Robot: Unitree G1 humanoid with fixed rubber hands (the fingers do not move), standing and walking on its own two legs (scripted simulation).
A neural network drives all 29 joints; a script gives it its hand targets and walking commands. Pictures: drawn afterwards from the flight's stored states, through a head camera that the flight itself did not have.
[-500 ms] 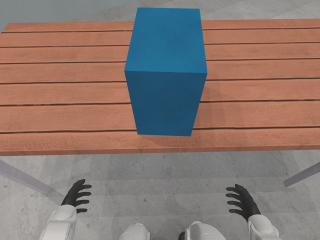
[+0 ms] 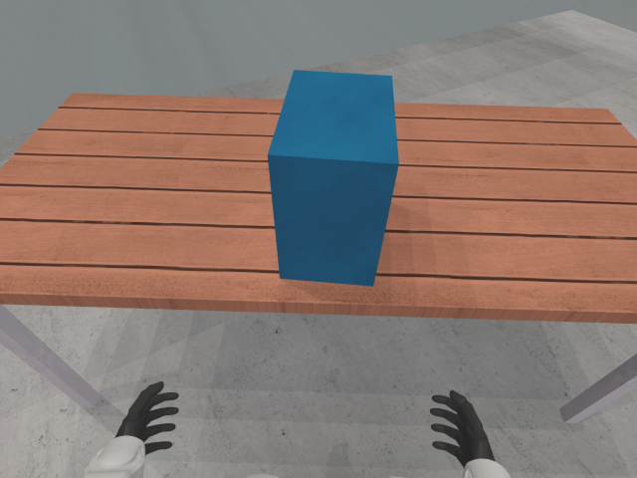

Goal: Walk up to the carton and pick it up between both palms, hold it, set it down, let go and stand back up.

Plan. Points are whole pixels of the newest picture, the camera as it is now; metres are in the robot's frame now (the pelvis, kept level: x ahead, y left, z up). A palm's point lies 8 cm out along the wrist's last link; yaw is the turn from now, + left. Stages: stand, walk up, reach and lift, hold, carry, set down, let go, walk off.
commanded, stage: reach and lift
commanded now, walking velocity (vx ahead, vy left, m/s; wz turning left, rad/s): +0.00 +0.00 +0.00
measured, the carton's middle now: (334, 180) +0.57 +0.03 +0.05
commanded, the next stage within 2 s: none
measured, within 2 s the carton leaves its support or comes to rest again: neither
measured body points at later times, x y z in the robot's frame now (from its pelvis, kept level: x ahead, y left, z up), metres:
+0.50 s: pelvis +0.02 +0.03 +0.00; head +0.00 +0.04 +0.45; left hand +0.23 +0.27 -0.06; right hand +0.25 -0.15 -0.05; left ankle +0.04 +0.15 -0.72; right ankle +0.07 -0.08 -0.72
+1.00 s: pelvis +0.09 +0.05 +0.02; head +0.08 +0.06 +0.47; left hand +0.29 +0.26 +0.00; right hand +0.31 -0.14 -0.01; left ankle +0.04 +0.15 -0.72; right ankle +0.07 -0.08 -0.72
